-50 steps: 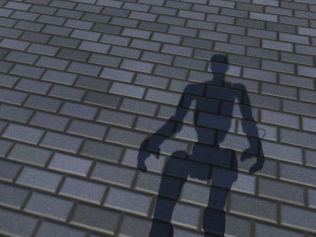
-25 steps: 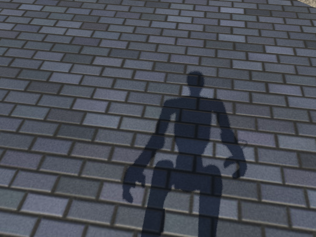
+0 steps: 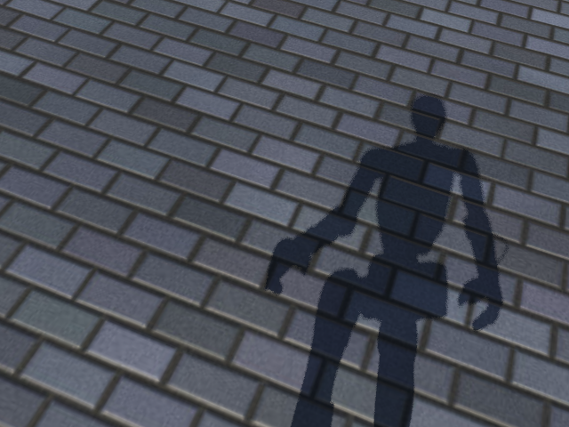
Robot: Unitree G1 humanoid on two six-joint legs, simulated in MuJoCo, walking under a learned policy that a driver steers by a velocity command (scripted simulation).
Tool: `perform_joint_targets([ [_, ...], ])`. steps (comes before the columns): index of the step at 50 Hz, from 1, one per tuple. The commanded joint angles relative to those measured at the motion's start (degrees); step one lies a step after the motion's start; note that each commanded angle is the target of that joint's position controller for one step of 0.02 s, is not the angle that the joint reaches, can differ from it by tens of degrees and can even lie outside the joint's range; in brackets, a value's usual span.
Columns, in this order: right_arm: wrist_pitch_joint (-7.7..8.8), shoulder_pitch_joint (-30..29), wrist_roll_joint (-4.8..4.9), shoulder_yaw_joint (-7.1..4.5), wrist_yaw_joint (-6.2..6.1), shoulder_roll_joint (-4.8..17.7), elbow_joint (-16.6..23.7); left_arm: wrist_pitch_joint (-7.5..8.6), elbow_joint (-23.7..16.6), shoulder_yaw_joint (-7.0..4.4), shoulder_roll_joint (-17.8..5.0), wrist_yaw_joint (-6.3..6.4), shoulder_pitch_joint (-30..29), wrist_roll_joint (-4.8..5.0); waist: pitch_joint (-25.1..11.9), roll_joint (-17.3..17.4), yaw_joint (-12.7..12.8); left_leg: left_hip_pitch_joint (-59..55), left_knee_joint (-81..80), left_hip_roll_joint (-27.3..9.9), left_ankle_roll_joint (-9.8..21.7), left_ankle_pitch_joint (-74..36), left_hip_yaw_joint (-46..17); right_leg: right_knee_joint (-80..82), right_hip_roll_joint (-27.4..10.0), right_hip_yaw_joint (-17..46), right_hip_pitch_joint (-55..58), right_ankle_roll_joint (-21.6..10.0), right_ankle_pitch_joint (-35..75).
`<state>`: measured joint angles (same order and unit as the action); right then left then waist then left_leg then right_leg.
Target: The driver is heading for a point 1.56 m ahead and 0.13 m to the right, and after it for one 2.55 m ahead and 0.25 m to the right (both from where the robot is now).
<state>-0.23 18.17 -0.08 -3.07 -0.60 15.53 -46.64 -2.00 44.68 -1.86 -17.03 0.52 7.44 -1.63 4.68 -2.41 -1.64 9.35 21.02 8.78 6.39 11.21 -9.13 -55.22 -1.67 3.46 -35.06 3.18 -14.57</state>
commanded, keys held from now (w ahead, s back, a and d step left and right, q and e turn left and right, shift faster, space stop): q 0.14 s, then no key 0.06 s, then w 0.18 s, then w+e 0.62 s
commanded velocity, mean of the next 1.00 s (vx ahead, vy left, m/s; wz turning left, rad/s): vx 0.30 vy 0.00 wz -0.03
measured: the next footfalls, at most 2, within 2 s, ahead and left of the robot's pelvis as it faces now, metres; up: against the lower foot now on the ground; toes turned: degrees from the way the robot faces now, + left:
right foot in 0.26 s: +0.16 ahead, -0.12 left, +0.00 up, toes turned +14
left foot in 0.70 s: +0.27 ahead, +0.11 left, +0.00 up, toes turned +2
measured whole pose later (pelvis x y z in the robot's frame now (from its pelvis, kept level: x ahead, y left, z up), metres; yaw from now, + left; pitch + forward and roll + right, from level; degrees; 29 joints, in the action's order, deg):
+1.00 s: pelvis +0.31 +0.02 +0.00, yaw -6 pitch +1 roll +1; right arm 5.0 21.9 -1.3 -1.6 -0.5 14.1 -50.0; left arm -0.2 46.0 -3.9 -17.5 -3.8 9.9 -2.0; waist 0.9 -3.3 -1.8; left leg -0.2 12.9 1.5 2.2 14.7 8.3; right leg -57.5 -2.5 0.8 -38.4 -1.6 -8.1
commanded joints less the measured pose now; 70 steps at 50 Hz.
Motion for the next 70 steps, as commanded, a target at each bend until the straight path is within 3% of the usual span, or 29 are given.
perform_joint_targets([
  [1,-0.21,4.5,-0.23,-2.74,-0.95,10.2,2.3,0.35,-4.3,-1.05,-5.2,0.35,-2.0,0.31,-6.5,6.8,-0.5,-9.7,1.6,-16.3,3.5,-41.4,-13.3,1.9,1.2,0.0,-3.4,-0.2,0.1],
  [7,-1.21,3.8,-0.93,-3.23,-1.09,11.2,3.1,1.22,-6.1,-0.44,-6.1,0.93,-5.1,1.31,-5.7,7.9,-0.9,-9.8,5.6,-15.7,4.3,-45.2,-18.9,10.3,3.9,1.4,2.1,-1.9,-3.7],
  [11,-1.29,-0.9,-0.51,-2.87,-0.9,10.8,3.9,2.27,-4.6,-0.28,-6.3,1.4,1.6,1.17,-6.8,8.4,2.7,-3.8,8.1,-12.3,0.7,-34.7,-19.5,27.4,4.8,0.2,19.7,-4.0,0.4],
  [12,-0.84,-1.4,-0.09,-2.45,-0.82,9.9,3.9,2.85,-3.9,-0.38,-6.5,1.69,4.5,0.45,-8.2,6.2,4.4,1.0,11.1,-10.3,-0.9,-24.7,-18.3,33.7,2.8,1.9,28.9,-5.4,4.6],
  [13,-0.29,2.0,-0.15,-1.05,-0.6,5.2,4.3,3.22,-4.4,-0.87,-9.4,2.16,6.5,-0.28,-12.4,-5.5,3.6,6.6,22.1,-5.4,-2.8,-1.4,-10.9,37.4,-10.0,15.8,37.8,-9.0,0.4],
  [14,-0.74,5.4,-0.79,-1.32,-0.8,6.2,4.9,2.33,-4.0,-1.74,-14.3,1.94,6.9,-0.01,-11.6,-13.7,1.9,18.5,29.3,4.4,-3.4,28.5,-2.5,41.3,-19.7,34.9,39.6,-16.4,-2.0],
  [15,-0.76,4.9,-2.69,-1.75,-0.91,9.5,3.6,2.14,-2.8,-1.89,-11.9,1.26,7.7,0.6,-7.0,-7.1,1.7,21.8,36.3,-0.5,-3.5,26.3,-1.9,42.1,-20.2,37.2,34.8,-18.7,-11.2],
  [17,-0.22,0.5,-2.22,-1.41,0.4,8.5,2.8,2.6,-2.8,-0.57,-6.4,0.28,4.0,0.22,-0.5,-2.5,1.2,21.5,35.9,-3.7,-4.1,17.2,-1.3,44.9,-13.2,26.3,27.4,-15.4,-19.3],
  [19,0.3,-0.5,-2.54,-1.02,1.84,8.0,2.3,3.61,-1.3,-0.71,-6.8,0.26,5.3,0.03,-1.0,-6.2,1.7,20.4,35.7,-4.4,-5.1,11.3,1.2,46.3,-8.9,19.3,27.8,-13.8,-11.9],
  [21,0.85,-2.4,-2.9,-0.6,2.58,7.6,2.4,4.56,0.5,-0.89,-6.8,-0.33,8.0,0.84,-2.6,-4.9,1.7,20.7,34.0,-6.4,-5.8,8.0,4.7,46.2,-7.9,17.4,29.7,-14.6,-5.6],
  [30,2.53,-16.0,-1.59,1.62,2.22,4.7,6.3,4.82,4.8,-2.78,-8.6,-0.9,16.7,0.64,-1.6,-4.3,5.3,16.6,14.3,-7.7,-8.1,5.4,9.5,44.3,-7.5,18.3,27.2,-16.7,-0.2],
  [34,3.9,-7.9,-1.3,1.21,0.76,5.3,4.5,4.66,4.1,-3.26,-8.3,-0.84,13.7,1.11,-3.3,-1.9,-0.6,-4.0,1.9,-6.5,-6.3,-0.3,8.9,36.0,-4.2,18.3,16.5,-12.9,3.3],
  [35,4.53,-2.0,-1.77,0.29,-0.15,8.3,3.1,5.18,3.3,-2.95,-6.6,-0.8,12.6,1.48,-6.2,1.4,-3.4,-14.3,0.2,-11.7,-5.0,2.2,4.0,28.7,-1.0,15.7,10.0,-10.7,0.7],
  [36,4.52,4.7,-2.76,-1.32,-1.08,14.8,2.8,5.78,0.6,-1.63,-1.4,-1.13,11.3,2.8,-12.0,13.1,-6.6,-24.6,-6.1,-26.1,-1.4,19.6,-13.0,12.3,5.5,6.6,0.6,-7.6,-8.4],
  [37,3.68,5.9,-2.4,-2.29,-1.12,17.3,1.7,5.21,-0.3,-1.95,-3.4,-0.81,11.9,1.68,-10.3,15.9,-5.1,-19.5,-11.9,-33.7,2.6,30.6,-27.6,1.6,7.3,1.1,-4.9,-7.6,-17.4],
  [39,3.86,-1.5,-1.74,-0.32,-0.42,8.3,3.5,4.2,2.3,-2.48,-4.4,-1.6,13.4,0.27,-1.4,6.9,-0.2,-9.7,-12.2,-29.1,2.8,25.3,-18.4,-5.4,1.0,2.5,-5.0,-8.2,-9.9],
  [41,4.75,-3.2,-1.63,0.59,-0.49,5.0,3.5,3.58,2.5,-2.62,-3.4,-2.61,12.3,-0.11,-0.1,8.8,1.0,-7.3,-13.6,-24.5,1.0,10.5,-6.8,-5.6,-0.9,0.9,-3.9,-6.9,-3.9],
  [46,6.18,1.5,-1.03,0.26,0.02,4.8,0.8,2.42,-0.5,-2.32,-1.8,-4.04,5.4,-0.32,-1.8,7.8,0.9,-9.9,-12.4,-22.5,1.1,-15.0,6.0,-8.6,-1.5,-1.1,-8.6,-5.0,4.0],
  [53,6.06,4.2,-1.15,-0.03,-0.1,6.0,-2.1,2.56,-6.7,-0.4,0.3,-5.82,-9.0,-0.45,1.4,7.6,-0.9,-8.4,-12.2,-21.8,0.3,-24.7,16.4,13.8,-0.6,-8.3,-2.2,-6.3,12.2],
  [56,5.39,5.6,-1.17,-0.38,-0.64,7.7,-3.5,2.5,-7.3,-0.54,-0.8,-5.3,-8.6,-0.8,-0.5,7.8,0.3,-13.3,-5.1,-22.9,-0.8,-43.7,19.6,18.8,2.6,-11.6,3.8,-9.8,7.1],
  [58,4.38,6.0,-1.41,-0.82,-1.12,9.7,-4.0,2.78,-5.6,-1.39,-2.7,-4.53,-1.3,-1.01,-5.7,8.8,3.8,-14.8,8.5,-23.5,-1.1,-57.7,21.2,20.3,6.6,-12.6,13.4,-12.8,1.8],
  [59,3.9,5.9,-1.25,-0.9,-1.2,10.2,-3.8,3.28,-3.1,-2.33,-4.3,-3.98,6.7,-1.33,-10.4,7.9,7.2,-10.8,19.9,-23.2,-1.6,-53.2,21.8,23.8,8.1,-11.3,24.3,-14.6,2.5],
  [60,3.83,5.9,-1.53,-0.72,-0.94,9.6,-2.6,3.42,-0.5,-3.97,-8.1,-2.87,15.7,-1.8,-15.7,3.7,10.9,0.2,36.2,-21.6,-3.0,-36.1,22.3,26.5,2.6,-2.8,38.5,-17.2,-2.3],
  [61,4.11,9.5,-1.19,0.82,0.6,2.0,1.4,2.98,-1.8,-5.53,-14.7,-1.95,13.6,-1.28,-21.3,-11.2,5.3,26.2,57.6,-11.2,-6.4,19.8,20.2,28.2,-16.2,27.9,56.9,-25.4,-2.8],
  [62,4.72,1.9,-1.38,-0.39,0.67,7.7,3.2,2.25,-2.9,-5.7,-14.2,-1.58,16.7,0.58,-24.5,-2.7,9.9,31.9,63.5,-8.4,-6.2,19.0,8.1,36.1,-18.3,40.4,56.7,-27.3,-1.5],
  [63,5.32,-2.6,-0.74,-0.24,0.82,7.4,4.9,2.14,-1.6,-5.33,-12.6,-1.04,13.3,0.8,-14.8,-0.4,8.2,35.6,60.8,-11.9,-5.7,11.4,6.5,37.9,-16.3,30.3,50.0,-25.3,3.0],
  [65,5.49,-1.6,-1.34,0.12,0.58,6.5,3.9,2.92,-1.5,-4.13,-7.9,-0.71,8.3,1.11,-5.5,3.5,2.9,29.0,51.0,-15.2,-6.0,7.1,7.1,39.7,-10.9,19.8,34.3,-21.4,16.7],
  [67,3.26,2.3,-2.74,0.34,0.88,5.5,2.7,4.01,-1.7,-3.09,-5.2,-0.81,6.3,1.36,-6.0,3.0,-0.3,22.1,46.8,-16.0,-7.2,7.7,7.3,41.2,-7.9,13.8,27.5,-20.3,23.9],
  [70,1.75,1.7,-2.64,0.67,1.85,3.3,2.3,5.79,0.6,-2.73,-4.8,-1.21,9.3,1.34,-5.0,1.9,-0.4,22.1,40.8,-16.3,-7.6,2.9,9.6,44.6,-6.2,8.5,25.5,-18.8,26.5],
])
Over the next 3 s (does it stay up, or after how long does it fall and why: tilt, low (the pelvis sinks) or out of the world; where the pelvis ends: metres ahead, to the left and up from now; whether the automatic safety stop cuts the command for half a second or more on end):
stays up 0.97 -0.15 0.00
